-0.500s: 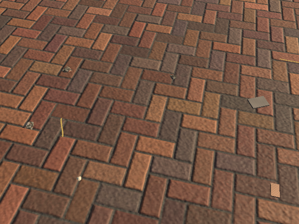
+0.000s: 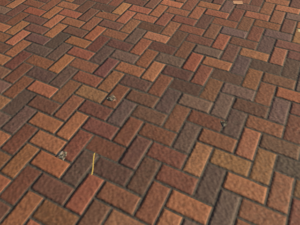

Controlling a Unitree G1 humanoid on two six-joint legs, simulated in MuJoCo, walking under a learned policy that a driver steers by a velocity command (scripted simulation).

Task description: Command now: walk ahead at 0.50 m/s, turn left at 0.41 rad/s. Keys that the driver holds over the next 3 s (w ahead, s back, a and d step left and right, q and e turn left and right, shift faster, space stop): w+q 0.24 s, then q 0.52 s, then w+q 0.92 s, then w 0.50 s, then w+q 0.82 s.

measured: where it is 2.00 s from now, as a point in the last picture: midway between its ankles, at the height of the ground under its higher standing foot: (73, 191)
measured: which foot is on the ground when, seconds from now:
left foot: up 0.00-0.20, down 0.22-0.66, up 0.68-1.00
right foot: down 0.00-0.24, up 0.26-0.64, down 0.66-1.00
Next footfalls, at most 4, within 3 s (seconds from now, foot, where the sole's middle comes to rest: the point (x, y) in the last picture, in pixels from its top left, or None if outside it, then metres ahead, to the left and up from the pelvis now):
0.22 left None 0.29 0.15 -0.78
0.66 right None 0.51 0.01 -0.78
1.10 left None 0.33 0.20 -0.78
1.52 right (107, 178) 0.72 0.30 -0.78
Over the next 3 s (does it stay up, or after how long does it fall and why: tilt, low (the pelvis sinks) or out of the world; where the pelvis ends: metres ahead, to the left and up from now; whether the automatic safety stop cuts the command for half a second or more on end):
stays up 0.82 0.97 -0.02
